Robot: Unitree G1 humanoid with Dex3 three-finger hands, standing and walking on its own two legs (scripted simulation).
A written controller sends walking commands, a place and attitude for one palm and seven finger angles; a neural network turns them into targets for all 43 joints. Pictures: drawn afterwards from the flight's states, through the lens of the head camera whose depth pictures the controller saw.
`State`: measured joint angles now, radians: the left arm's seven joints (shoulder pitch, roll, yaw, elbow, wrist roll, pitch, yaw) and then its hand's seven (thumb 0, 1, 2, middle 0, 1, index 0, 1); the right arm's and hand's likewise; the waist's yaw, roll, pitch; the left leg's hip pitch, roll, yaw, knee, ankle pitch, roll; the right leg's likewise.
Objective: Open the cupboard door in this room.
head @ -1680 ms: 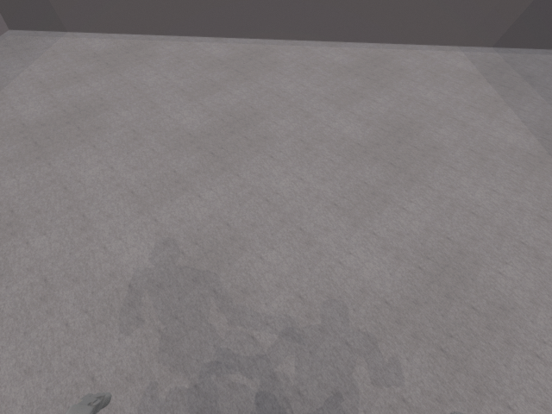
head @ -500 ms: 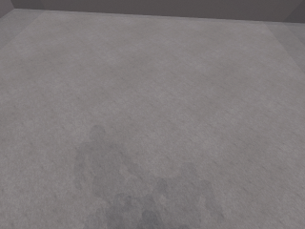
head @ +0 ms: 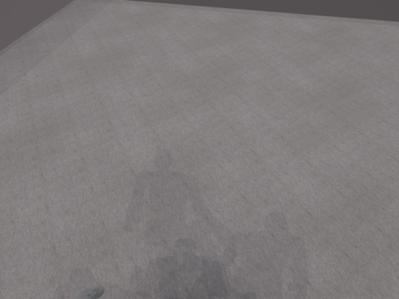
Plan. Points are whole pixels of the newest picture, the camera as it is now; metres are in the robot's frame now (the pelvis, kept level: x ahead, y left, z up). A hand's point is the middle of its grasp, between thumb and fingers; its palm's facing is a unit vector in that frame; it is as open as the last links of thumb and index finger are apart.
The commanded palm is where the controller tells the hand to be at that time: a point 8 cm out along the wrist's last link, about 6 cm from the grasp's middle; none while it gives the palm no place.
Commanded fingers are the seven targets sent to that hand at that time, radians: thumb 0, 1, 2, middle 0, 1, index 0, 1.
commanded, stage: turn or walk to find it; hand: left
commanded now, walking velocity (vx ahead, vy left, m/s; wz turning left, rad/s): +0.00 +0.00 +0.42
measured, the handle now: out of the picture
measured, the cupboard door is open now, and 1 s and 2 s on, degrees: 0 0 0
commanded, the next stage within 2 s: stand and wait in 1.84 s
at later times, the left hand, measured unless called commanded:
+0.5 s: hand out of the picture -0.09 +0.21 -0.19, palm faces +0.31 -0.93 -0.22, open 7.4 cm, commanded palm none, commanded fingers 0.00 0.90 0.90 -0.20 -0.30 -0.20 -0.30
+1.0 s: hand out of the picture -0.04 +0.22 -0.14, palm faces +0.42 -0.86 -0.28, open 7.4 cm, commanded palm none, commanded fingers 0.00 0.90 0.90 -0.20 -0.30 -0.20 -0.30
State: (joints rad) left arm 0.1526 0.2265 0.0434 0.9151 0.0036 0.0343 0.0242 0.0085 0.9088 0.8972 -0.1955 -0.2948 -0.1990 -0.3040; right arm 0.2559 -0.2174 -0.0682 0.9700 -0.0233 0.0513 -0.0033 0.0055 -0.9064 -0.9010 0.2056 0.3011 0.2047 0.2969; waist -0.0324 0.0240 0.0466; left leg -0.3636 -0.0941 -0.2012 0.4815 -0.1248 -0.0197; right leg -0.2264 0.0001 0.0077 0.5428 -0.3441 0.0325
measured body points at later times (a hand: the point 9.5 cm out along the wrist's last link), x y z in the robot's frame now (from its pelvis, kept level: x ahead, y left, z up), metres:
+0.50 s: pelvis -0.04 +0.02 -0.01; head -0.01 +0.05 +0.44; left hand -0.11 +0.26 -0.17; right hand +0.13 -0.21 -0.14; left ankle -0.08 +0.12 -0.74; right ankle -0.02 -0.11 -0.73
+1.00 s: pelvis -0.06 -0.01 +0.00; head -0.03 -0.02 +0.45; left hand -0.06 +0.26 -0.12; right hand +0.08 -0.23 -0.16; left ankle -0.08 +0.11 -0.72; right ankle -0.02 -0.11 -0.73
